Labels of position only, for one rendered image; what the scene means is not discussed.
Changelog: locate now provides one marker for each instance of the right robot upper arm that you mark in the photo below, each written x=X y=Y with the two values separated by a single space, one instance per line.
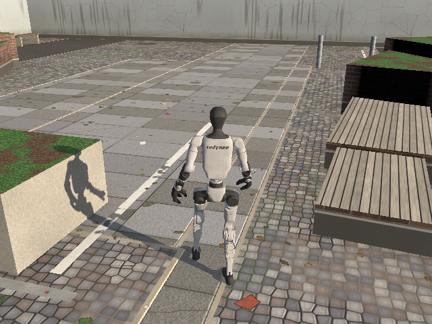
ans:
x=241 y=153

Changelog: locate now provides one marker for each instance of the right robot shin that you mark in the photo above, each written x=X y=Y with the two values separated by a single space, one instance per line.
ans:
x=229 y=250

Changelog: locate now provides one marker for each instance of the robot left thigh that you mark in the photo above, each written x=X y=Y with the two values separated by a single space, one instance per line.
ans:
x=199 y=197

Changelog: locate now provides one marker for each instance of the right robot hand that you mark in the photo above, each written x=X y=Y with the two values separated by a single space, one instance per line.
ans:
x=248 y=184

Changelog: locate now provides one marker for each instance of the left robot upper arm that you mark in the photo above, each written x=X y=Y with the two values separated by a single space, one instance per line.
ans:
x=192 y=153

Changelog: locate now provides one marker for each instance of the left robot forearm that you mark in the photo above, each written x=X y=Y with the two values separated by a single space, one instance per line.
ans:
x=179 y=184

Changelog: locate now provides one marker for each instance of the right robot forearm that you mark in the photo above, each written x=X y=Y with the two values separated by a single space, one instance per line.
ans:
x=247 y=174

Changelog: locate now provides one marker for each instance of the left robot hand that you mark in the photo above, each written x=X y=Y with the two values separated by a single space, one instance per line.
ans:
x=176 y=193

